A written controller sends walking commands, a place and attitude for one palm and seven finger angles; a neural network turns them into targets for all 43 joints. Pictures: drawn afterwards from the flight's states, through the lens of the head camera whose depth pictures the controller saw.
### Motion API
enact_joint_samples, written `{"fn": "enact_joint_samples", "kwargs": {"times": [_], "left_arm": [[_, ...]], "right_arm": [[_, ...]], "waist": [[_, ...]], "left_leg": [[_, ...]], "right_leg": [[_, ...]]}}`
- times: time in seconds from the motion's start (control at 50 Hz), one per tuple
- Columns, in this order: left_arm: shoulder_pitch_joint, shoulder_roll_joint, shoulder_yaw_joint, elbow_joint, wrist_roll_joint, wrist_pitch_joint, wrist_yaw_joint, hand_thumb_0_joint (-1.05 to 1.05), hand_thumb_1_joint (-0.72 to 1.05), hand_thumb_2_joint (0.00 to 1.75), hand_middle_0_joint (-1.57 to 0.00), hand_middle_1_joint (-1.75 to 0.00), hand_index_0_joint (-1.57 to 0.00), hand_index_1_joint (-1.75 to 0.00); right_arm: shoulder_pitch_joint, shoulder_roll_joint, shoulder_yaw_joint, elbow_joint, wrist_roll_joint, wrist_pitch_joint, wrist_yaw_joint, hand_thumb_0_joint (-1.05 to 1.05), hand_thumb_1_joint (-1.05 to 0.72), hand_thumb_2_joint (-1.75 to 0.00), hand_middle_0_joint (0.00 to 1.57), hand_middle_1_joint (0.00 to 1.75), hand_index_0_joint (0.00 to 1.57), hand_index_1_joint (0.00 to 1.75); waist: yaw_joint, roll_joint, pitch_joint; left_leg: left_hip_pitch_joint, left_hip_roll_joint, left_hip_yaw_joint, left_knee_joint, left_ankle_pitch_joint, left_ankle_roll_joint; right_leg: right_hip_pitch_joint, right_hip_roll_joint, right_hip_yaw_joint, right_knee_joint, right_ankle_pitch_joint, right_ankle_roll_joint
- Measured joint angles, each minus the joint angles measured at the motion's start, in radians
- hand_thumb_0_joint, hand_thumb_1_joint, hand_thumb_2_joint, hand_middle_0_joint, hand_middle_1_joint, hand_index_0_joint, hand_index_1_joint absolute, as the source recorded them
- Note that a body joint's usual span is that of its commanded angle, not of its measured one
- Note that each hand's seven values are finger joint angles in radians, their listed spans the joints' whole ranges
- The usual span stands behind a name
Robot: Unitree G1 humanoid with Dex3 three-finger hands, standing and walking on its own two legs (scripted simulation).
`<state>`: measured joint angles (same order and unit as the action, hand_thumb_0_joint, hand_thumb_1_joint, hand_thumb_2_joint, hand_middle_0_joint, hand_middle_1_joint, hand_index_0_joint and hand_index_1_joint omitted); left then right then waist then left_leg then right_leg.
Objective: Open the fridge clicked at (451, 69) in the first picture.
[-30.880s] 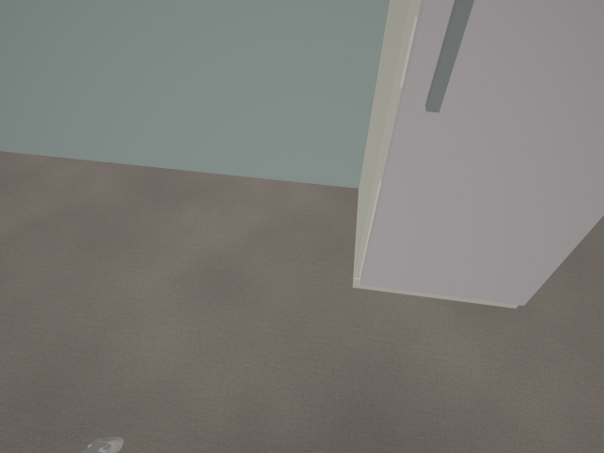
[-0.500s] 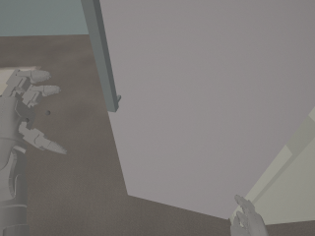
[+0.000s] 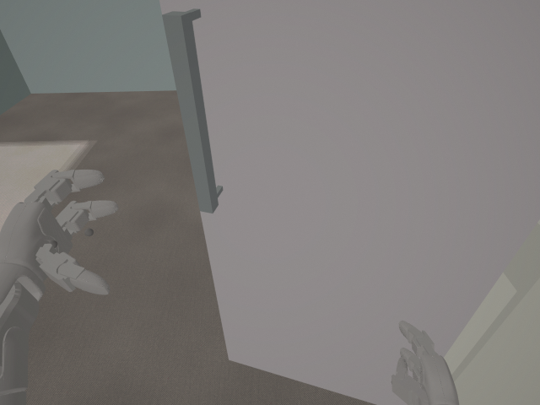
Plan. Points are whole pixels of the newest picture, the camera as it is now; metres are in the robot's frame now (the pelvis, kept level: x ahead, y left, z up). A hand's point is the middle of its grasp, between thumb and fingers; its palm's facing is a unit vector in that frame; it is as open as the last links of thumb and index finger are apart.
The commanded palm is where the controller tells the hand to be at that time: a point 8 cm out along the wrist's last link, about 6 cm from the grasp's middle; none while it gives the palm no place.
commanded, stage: draw the hand back to the body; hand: left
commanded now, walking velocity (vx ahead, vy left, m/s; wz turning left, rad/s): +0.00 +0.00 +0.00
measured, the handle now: (202, 123) +0.45 +0.18 +0.24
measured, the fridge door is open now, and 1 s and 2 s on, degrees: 71 71 71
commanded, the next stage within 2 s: step back with the hand held close in 1.14 s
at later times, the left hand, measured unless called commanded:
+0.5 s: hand (82, 255) +0.22 +0.28 +0.17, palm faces +0.45 -0.84 -0.31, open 11.5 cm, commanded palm +0.16 +0.31 +0.19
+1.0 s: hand (72, 269) +0.20 +0.28 +0.17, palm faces +0.48 -0.80 -0.35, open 7.6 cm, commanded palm +0.15 +0.31 +0.18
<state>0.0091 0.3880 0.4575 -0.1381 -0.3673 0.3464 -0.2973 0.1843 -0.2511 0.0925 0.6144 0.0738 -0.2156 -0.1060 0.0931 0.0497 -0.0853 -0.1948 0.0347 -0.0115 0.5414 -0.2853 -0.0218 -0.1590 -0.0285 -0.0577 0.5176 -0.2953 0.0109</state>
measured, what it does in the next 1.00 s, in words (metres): stands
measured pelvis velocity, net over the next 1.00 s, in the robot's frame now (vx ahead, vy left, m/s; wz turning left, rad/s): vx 0.01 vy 0.01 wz -0.02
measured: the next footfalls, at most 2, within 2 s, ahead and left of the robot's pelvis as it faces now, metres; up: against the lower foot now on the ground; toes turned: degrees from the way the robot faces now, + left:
none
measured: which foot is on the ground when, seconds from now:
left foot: down 0.00-1.00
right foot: down 0.00-1.00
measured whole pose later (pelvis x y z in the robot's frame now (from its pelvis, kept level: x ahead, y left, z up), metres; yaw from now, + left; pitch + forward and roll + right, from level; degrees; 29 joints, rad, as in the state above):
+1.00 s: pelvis +0.01 +0.01 +0.01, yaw -1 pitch -5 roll +0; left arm 0.40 0.33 0.34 -0.36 -0.07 -0.06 0.10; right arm 0.18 -0.22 0.04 0.66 -0.03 -0.16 -0.10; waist 0.10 0.04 0.00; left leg -0.10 0.02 0.01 0.43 -0.25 -0.01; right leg -0.07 -0.04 -0.04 0.41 -0.25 0.03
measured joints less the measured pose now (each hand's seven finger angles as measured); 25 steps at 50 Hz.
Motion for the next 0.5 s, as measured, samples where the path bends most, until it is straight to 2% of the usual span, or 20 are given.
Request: {"fn": "enact_joint_samples", "kwargs": {"times": [0.08, 0.1, 0.16, 0.2, 0.26, 0.36, 0.5], "left_arm": [[0.026, -0.010, -0.026, -0.023, 0.034, 0.024, 0.010, -0.02, -0.52, 0.21, -0.25, -1.13, -0.24, -1.13], [0.044, -0.010, -0.046, -0.049, 0.069, -0.004, 0.043, -0.02, -0.51, 0.22, -0.25, -1.12, -0.24, -1.12], [0.111, -0.014, -0.087, -0.120, 0.154, -0.145, 0.192, -0.02, -0.44, 0.25, -0.25, -1.08, -0.24, -1.09], [0.146, -0.023, -0.093, -0.152, 0.191, -0.216, 0.262, -0.02, -0.39, 0.28, -0.25, -1.05, -0.24, -1.06], [0.186, -0.036, -0.096, -0.169, 0.227, -0.295, 0.326, -0.02, -0.30, 0.32, -0.25, -1.00, -0.24, -1.00], [0.229, -0.048, -0.105, -0.152, 0.261, -0.365, 0.378, -0.01, -0.13, 0.40, -0.24, -0.90, -0.24, -0.91], [0.278, -0.047, -0.115, -0.139, 0.281, -0.406, 0.392, -0.01, 0.11, 0.52, -0.23, -0.75, -0.23, -0.76]], "right_arm": [[-0.009, -0.006, -0.001, -0.010, -0.002, -0.006, -0.008, 0.02, -0.90, -0.90, 0.20, 0.30, 0.20, 0.30], [-0.011, -0.005, -0.005, -0.009, -0.017, -0.014, -0.005, 0.02, -0.90, -0.90, 0.20, 0.30, 0.20, 0.30], [-0.018, 0.004, -0.010, 0.004, -0.054, -0.036, 0.009, 0.02, -0.90, -0.90, 0.20, 0.30, 0.20, 0.30], [-0.016, 0.011, -0.014, 0.013, -0.067, -0.034, 0.015, 0.02, -0.90, -0.90, 0.20, 0.30, 0.20, 0.30], [-0.002, 0.018, -0.021, 0.033, -0.078, -0.021, 0.017, 0.02, -0.90, -0.90, 0.20, 0.30, 0.21, 0.30], [0.030, 0.022, -0.033, 0.072, -0.085, 0.007, 0.012, 0.02, -0.90, -0.90, 0.20, 0.30, 0.21, 0.30], [0.045, 0.030, -0.043, 0.095, -0.089, 0.031, 0.009, 0.02, -0.90, -0.90, 0.20, 0.30, 0.21, 0.30]], "waist": [[0.007, 0.003, 0.026], [0.007, 0.003, 0.032], [-0.003, -0.007, 0.049], [-0.006, -0.017, 0.063], [-0.007, -0.021, 0.078], [-0.010, -0.010, 0.088], [-0.026, -0.011, 0.094]], "left_leg": [[0.000, -0.001, -0.008, 0.005, 0.004, 0.001], [-0.002, 0.000, -0.009, 0.005, 0.005, 0.001], [-0.013, 0.001, -0.007, -0.003, 0.014, 0.001], [-0.014, 0.001, -0.003, -0.011, 0.021, 0.001], [-0.006, -0.001, 0.003, -0.023, 0.027, 0.003], [0.021, -0.008, 0.014, -0.045, 0.032, 0.010], [0.056, -0.015, 0.031, -0.079, 0.038, 0.016]], "right_leg": [[0.006, -0.001, -0.008, -0.003, 0.005, 0.000], [0.007, 0.001, -0.009, -0.006, 0.008, 0.000], [-0.005, 0.002, -0.006, -0.016, 0.019, 0.001], [-0.010, 0.002, -0.002, -0.019, 0.025, 0.001], [-0.005, 0.000, 0.003, -0.029, 0.032, 0.003], [0.017, -0.007, 0.013, -0.047, 0.037, 0.010], [0.039, -0.013, 0.029, -0.067, 0.042, 0.016]]}}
